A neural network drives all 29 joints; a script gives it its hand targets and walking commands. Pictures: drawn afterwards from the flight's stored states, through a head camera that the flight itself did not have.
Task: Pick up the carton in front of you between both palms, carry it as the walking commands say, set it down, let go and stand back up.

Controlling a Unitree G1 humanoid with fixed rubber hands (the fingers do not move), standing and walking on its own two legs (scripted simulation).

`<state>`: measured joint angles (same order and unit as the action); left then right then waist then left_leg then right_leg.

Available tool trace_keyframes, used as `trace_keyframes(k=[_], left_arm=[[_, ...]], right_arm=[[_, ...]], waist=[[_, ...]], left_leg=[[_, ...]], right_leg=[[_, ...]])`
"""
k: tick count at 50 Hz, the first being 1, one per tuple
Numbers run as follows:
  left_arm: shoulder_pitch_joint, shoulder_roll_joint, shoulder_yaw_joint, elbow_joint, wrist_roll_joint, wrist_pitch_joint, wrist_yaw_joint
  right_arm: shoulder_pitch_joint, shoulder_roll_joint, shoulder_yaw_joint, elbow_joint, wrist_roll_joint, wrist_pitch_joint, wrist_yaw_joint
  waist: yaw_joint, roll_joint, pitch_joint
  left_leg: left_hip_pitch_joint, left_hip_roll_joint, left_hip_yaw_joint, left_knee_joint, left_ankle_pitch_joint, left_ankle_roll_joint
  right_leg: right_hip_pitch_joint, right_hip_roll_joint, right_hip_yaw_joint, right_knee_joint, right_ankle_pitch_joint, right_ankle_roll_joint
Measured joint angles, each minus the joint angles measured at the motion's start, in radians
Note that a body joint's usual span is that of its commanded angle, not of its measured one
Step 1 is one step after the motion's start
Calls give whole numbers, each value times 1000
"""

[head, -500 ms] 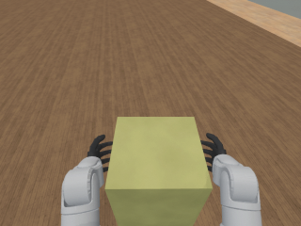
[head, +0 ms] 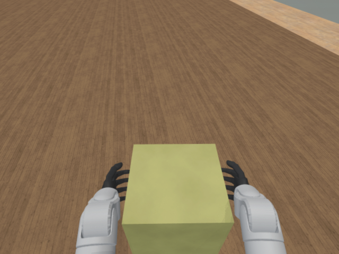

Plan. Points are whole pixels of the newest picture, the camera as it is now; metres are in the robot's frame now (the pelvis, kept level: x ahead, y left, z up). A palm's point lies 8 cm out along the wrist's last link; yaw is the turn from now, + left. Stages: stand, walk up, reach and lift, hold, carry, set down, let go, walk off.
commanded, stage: carry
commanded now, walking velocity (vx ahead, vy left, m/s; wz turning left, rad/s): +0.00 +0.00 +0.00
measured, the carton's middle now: (174, 204) +0.28 +0.00 -0.03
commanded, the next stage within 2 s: hold in 0.90 s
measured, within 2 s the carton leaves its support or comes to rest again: neither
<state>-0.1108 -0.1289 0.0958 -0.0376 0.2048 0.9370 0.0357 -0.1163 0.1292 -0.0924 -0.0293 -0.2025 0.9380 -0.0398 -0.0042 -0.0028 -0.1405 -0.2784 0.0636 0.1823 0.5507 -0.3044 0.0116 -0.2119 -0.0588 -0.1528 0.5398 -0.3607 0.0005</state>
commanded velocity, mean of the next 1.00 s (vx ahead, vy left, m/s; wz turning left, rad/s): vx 0.00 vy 0.00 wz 0.00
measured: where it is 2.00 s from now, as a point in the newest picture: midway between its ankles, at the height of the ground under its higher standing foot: outside the picture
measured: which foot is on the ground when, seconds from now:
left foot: down 0.00-1.00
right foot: down 0.00-1.00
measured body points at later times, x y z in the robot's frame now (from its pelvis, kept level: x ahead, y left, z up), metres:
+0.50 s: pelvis -0.03 +0.00 +0.00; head -0.06 +0.00 +0.45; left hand +0.26 +0.15 +0.04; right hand +0.27 -0.15 +0.04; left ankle -0.01 +0.10 -0.73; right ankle -0.05 -0.11 -0.73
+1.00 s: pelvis -0.05 +0.00 +0.01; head -0.07 +0.00 +0.46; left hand +0.24 +0.15 +0.04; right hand +0.25 -0.15 +0.04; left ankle -0.01 +0.11 -0.73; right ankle -0.05 -0.12 -0.73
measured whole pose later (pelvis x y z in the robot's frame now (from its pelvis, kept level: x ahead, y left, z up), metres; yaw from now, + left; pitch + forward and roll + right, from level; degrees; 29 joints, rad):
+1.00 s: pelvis -0.05 +0.00 +0.01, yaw +1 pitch -3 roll +0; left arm -0.19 -0.14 0.15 0.15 0.25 0.74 0.02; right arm -0.19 0.14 -0.15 0.16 -0.25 0.73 -0.02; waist 0.00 -0.01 0.00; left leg -0.18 0.02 0.08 0.41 -0.16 0.01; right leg -0.12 -0.01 -0.04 0.44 -0.25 0.00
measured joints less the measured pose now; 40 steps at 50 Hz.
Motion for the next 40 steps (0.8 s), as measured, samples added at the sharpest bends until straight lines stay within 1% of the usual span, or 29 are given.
trace_keyframes(k=[8, 12, 16, 22, 28, 40], left_arm=[[-84, -10, 62, 221, 51, -159, -17], [-122, -17, 94, 284, 66, -226, -20], [-128, -18, 98, 275, 60, -250, -16], [-99, -13, 72, 213, 38, -217, -9], [-85, -10, 62, 208, 37, -198, -8], [-88, -11, 64, 202, 37, -196, -8]], right_arm=[[-83, 10, -64, 217, -55, -157, 19], [-119, 17, -98, 279, -70, -225, 22], [-125, 18, -102, 270, -63, -250, 19], [-96, 13, -76, 209, -39, -217, 11], [-82, 10, -67, 204, -38, -198, 11], [-86, 11, -68, 199, -36, -196, 10]], waist=[[5, 1, 12], [6, 1, 25], [5, 1, 35], [4, 2, 33], [4, 2, 30], [3, 1, 32]], left_leg=[[-1, -2, 0, -33, 42, 5], [-10, -2, -1, -42, 59, 7], [-21, -1, -2, -44, 70, 8], [-31, 0, -3, -40, 73, 9], [-32, 1, -4, -38, 75, 8], [-39, 3, -5, -41, 86, 7]], right_leg=[[-4, 2, -2, -25, 38, -4], [-15, 2, -3, -30, 53, -6], [-26, 3, -4, -31, 62, -7], [-36, 3, -5, -26, 65, -7], [-38, 3, -5, -22, 66, -8], [-46, 4, -6, -22, 73, -11]])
